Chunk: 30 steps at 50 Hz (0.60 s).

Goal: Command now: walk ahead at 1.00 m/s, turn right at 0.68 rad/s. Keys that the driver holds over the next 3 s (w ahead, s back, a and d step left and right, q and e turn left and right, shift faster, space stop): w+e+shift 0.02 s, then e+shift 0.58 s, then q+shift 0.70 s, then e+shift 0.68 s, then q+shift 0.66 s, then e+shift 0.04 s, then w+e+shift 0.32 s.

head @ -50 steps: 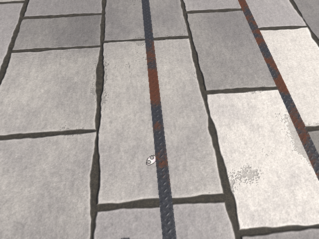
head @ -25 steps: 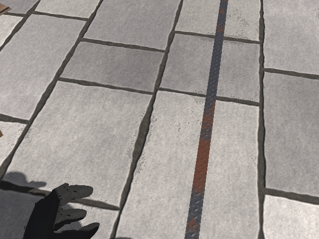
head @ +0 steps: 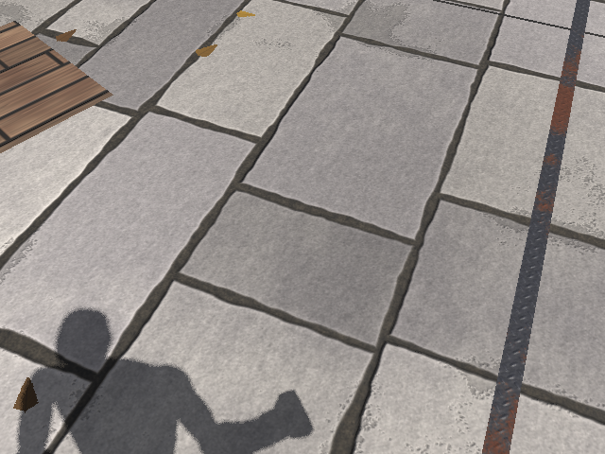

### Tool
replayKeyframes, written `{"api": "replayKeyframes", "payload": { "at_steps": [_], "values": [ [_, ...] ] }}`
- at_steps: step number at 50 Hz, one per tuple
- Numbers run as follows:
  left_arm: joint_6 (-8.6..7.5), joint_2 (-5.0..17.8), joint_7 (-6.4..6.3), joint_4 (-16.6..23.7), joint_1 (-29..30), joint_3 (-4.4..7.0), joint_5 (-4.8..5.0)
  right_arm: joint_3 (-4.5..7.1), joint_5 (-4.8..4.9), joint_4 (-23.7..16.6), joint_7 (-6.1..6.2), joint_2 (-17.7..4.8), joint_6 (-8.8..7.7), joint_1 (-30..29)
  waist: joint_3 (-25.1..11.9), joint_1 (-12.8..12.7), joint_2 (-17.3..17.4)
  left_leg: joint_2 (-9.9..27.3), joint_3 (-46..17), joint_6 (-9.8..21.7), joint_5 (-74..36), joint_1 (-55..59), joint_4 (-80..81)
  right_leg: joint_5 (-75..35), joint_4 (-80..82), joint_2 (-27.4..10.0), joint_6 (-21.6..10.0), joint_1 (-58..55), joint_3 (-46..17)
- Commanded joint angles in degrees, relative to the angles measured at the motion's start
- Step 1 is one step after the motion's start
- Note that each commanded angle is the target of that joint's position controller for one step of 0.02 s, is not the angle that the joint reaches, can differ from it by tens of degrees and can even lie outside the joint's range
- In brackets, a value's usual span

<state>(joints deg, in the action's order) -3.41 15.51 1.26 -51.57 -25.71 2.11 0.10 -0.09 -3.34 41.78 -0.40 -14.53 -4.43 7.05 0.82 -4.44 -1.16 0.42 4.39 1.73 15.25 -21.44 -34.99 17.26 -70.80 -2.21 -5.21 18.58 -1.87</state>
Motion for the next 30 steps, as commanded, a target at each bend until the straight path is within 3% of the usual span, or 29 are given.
{"api": "replayKeyframes", "payload": {
  "at_steps": [1, 2, 4, 5, 7, 8, 10, 11, 12, 13, 14, 15, 16, 17, 18, 19, 21, 24, 27, 30],
  "values": [
    [1.15, 3.64, 0.91, 5.08, 2.66, 1.09, -1.13, 2.87, 1.2, 0.91, 0.64, -6.22, -1.58, 8.84, -0.2, 4.64, 6.32, 16.55, -18.57, 6.05, 2.26, 16.87, 23.31, -2.61, -3.16, -5.25, 0.43, 21.57, -2.26],
    [2.19, 2.49, 1.12, 5.5, 4.04, 1.12, -1.3, 2.47, 1.77, 1.94, 0.51, -4.57, -2.23, 8.91, 2.21, 3.58, 4.75, 15.77, -13.69, 5.36, -7.5, 15.37, 24.21, -2.56, -2.34, -5.61, 1.02, 22.09, -1.67],
    [3.1, 1.18, 1.26, 8.48, 8.93, 0.95, -1.93, 2.37, 2.74, 3.32, 0.33, -3.91, -3.24, 8.95, 5.04, 2.05, 5.33, 15.88, -5.05, 5.25, -34.66, 14.62, 23.02, -4.1, 0.88, -5.55, 2.17, 24.59, 0.53],
    [2.93, 0.37, 1.5, 10.11, 11.35, 0.62, -1.98, 2.24, 2.91, 3.46, 0.41, -3.43, -3.46, 7.44, 5.8, 1.16, 6.34, 13.95, -0.14, 4.48, -40.24, 12.74, 23.27, -7.42, 5.51, -4.59, 2.32, 23.72, 2.22],
    [2.21, -0.38, 2.63, 11.89, 14.41, -0.18, -1.45, 2.39, 3.19, 2.86, 0.89, -4.21, -3.53, 2.76, 5.57, -0.23, 6.75, 9.12, 8.57, 2.13, -38.33, 7.98, 22.94, -18.41, 22.86, -2.31, 1.72, 14.5, 5.72],
    [0.69, 1.87, 2.19, 11.47, 12.79, 0.8, 2.93, 3.63, 4.19, -0.38, 2.61, -8.06, -2.67, -1.84, 3.28, 0.38, 6.57, 6.83, 9.51, 1.35, -39.74, 8.02, 20.44, -23.97, 27.55, 0.41, 2.95, 9.3, 7.31],
    [0.33, 4.41, 2.75, 11.82, 9.55, 1.94, 1.69, 4.95, 4.88, -0.75, 4.15, -13.82, -2.04, 0.39, -3.18, -1.65, 6.69, 8.75, 8.54, 0.47, -52.72, 11.35, 13.11, -26.66, 31.98, 4.83, 2.93, -1.83, 9.67],
    [1.03, 6.69, 2.85, 11.47, 5.7, 3.01, 1.34, 5.59, 5.39, -1.27, 4.24, -15.43, -1.41, 0.31, -5.88, -3.72, 7.64, 9.79, 7.78, 0.0, -58.01, 12.79, 7.01, -24.7, 31.99, 6.48, 1.9, -7.09, 10.05],
    [1.89, 10.39, 2.66, 10.35, -1.1, 4.71, 1.13, 5.83, 5.8, -1.73, 3.88, -15.61, -0.81, -0.4, -8.84, -7.23, 7.28, 10.01, 6.88, -0.63, -57.72, 11.55, -3.34, -24.28, 32.18, 7.21, -0.09, -15.28, 9.02],
    [2.88, 13.27, 1.81, 8.6, -7.71, 6.19, 1.05, 5.25, 5.88, -1.77, 3.05, -13.29, -0.8, -0.47, -10.53, -10.1, 3.01, 8.14, 6.2, -2.39, -43.79, 5.75, -18.29, -28.67, 34.22, 6.49, -2.27, -25.96, 5.96],
    [3.3, 14.08, 0.46, 8.4, -5.62, 5.94, 1.61, 3.49, 4.66, -0.99, 1.65, -6.44, -0.91, 1.56, -3.78, -7.35, -9.83, -1.0, 5.23, -5.11, 13.6, -3.81, -39.29, -39.26, 40.34, 2.58, -4.83, -27.16, -0.7],
    [1.64, 18.31, 0.21, 13.94, 3.66, 5.17, -1.84, 2.01, 3.0, -3.3, 0.69, -2.76, -1.55, 14.06, -9.86, 4.7, -20.19, -7.12, -3.67, -6.86, 25.85, -17.06, -58.3, -66.84, 36.64, -8.99, -16.44, -33.96, -26.97],
    [0.99, 18.4, 1.13, 18.33, 5.77, 5.67, -2.66, 2.58, 3.28, -4.66, 0.34, -10.1, -2.21, 16.44, -24.64, 2.0, -12.9, -6.49, -14.15, -6.15, 21.36, -18.89, -61.85, -50.65, 45.4, -16.33, -23.08, -39.46, -41.25],
    [0.81, 16.58, 1.55, 20.67, 10.19, 5.64, -0.96, 3.43, 3.88, -5.94, 0.54, -13.98, -2.2, 10.57, -20.24, 2.09, -2.69, -4.49, -15.05, -4.38, 15.88, -19.53, -55.72, -30.75, 50.12, -13.93, -20.8, -32.83, -41.51],
    [0.66, 14.18, 1.38, 21.09, 13.57, 5.11, 0.89, 3.75, 3.34, -6.55, 1.41, -13.61, -1.49, 6.26, -12.99, 4.11, 4.91, -2.49, -14.47, -4.3, 12.08, -20.1, -50.35, -20.52, 51.95, -10.84, -17.25, -24.18, -38.94],
    [0.56, 13.02, 1.08, 21.46, 15.26, 4.57, 1.37, 3.75, 2.76, -6.57, 2.08, -13.21, -0.57, 5.29, -9.77, 5.8, 6.55, -1.49, -14.77, -4.64, 10.64, -18.03, -46.81, -22.36, 52.64, -9.45, -15.79, -16.98, -36.99],
    [1.0, 12.61, 0.09, 21.68, 16.78, 4.72, 0.5, 4.14, 2.31, -6.87, 2.51, -12.93, 1.01, 4.16, -6.25, 7.16, 4.63, -0.62, -14.9, -5.76, 10.32, -12.61, -38.91, -33.74, 52.2, -5.1, -13.67, -7.09, -29.2],
    [2.47, 12.71, -2.3, 20.64, 15.08, 5.0, 1.16, 3.18, 1.82, -7.94, 2.66, -7.95, 1.15, 0.27, -7.81, 6.2, 3.76, -2.45, -12.92, -7.64, 5.68, -11.1, -25.96, -45.61, 48.39, -0.2, -10.67, -4.08, -22.51],
    [5.13, 13.32, -4.41, 21.31, 15.6, 5.45, 1.95, 3.11, 2.94, -8.4, 2.5, -6.84, 1.77, -3.14, -11.61, 5.17, 0.25, -4.77, -13.28, -8.51, -3.14, -9.9, -16.37, -38.92, 46.27, 2.18, -5.84, -5.85, -22.79],
    [6.35, 12.27, -5.07, 22.0, 15.47, 5.33, 1.81, 3.5, 3.12, -8.91, 2.22, -6.94, 1.83, -7.02, -9.63, 3.6, -3.97, -5.73, -14.61, -8.15, -6.58, -9.24, -10.01, -26.95, 46.07, 3.19, -3.29, -5.56, -25.92]
  ]
}}
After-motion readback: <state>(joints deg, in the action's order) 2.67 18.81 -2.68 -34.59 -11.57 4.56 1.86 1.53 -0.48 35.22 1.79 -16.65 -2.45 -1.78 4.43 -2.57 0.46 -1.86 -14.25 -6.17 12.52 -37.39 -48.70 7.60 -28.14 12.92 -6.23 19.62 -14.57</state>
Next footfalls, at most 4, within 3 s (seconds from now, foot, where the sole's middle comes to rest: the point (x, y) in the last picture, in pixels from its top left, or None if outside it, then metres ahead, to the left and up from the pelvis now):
0.28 right None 0.44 -0.10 -0.76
0.74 left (334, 386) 0.64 0.00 -0.76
1.12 right None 0.47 -0.15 -0.76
1.52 left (286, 414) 0.56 0.10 -0.76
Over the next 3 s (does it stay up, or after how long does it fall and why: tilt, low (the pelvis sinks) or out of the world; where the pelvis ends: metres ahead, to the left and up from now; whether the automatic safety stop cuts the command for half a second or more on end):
stays up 0.64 -0.08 0.02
